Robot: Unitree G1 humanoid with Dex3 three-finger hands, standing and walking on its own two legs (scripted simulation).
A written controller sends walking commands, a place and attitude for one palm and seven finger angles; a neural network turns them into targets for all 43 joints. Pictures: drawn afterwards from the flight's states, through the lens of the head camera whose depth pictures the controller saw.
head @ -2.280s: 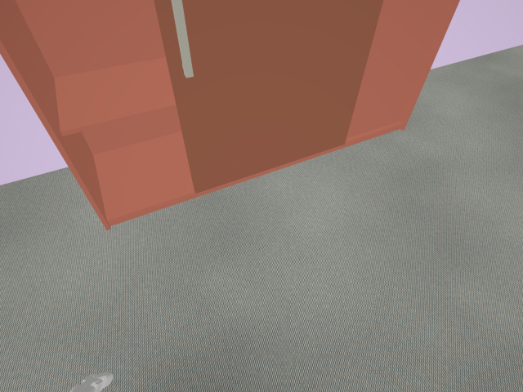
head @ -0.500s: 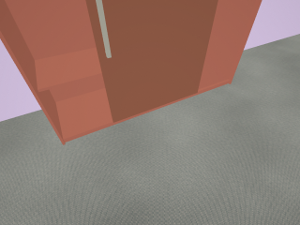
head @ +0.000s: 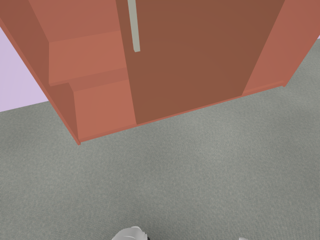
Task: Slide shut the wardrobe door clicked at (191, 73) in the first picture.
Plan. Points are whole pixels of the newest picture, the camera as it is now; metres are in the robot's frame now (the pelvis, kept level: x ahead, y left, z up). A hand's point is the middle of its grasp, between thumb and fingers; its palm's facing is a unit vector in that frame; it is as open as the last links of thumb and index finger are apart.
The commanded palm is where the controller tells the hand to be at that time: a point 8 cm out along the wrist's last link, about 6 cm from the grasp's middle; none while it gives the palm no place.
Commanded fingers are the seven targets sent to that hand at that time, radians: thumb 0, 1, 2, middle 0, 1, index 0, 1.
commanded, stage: walk to a spot facing it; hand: right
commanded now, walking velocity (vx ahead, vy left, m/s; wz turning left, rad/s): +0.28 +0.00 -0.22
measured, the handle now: (131, 13) +0.92 +0.21 +0.11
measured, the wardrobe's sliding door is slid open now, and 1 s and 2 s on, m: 0.43 0.43 0.43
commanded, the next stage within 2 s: turn to face it in 0.06 s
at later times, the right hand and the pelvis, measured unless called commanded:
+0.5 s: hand out of the picture +0.16 -0.22 -0.16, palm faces +0.01 +0.99 -0.13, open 7.3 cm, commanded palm none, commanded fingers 0.00 -0.90 -0.90 0.20 0.30 0.20 0.30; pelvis +0.15 -0.05 +0.02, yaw +5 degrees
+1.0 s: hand (226, 183) +0.32 -0.18 -0.14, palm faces -0.23 +0.95 -0.21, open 7.3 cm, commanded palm none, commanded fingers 0.00 -0.90 -0.90 0.20 0.30 0.20 0.30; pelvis +0.18 -0.02 +0.02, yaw +16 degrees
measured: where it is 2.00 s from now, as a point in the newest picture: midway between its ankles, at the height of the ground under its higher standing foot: (157, 215)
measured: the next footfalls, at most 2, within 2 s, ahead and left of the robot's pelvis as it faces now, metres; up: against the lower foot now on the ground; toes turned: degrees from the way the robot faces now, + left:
right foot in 0.30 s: +0.24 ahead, -0.15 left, +0.00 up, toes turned -11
left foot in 0.72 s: +0.23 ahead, +0.10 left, +0.00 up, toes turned +17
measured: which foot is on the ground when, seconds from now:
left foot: down 0.00-0.30, up 0.32-0.70, down 0.72-1.00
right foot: up 0.00-0.28, down 0.30-0.70, up 0.72-1.00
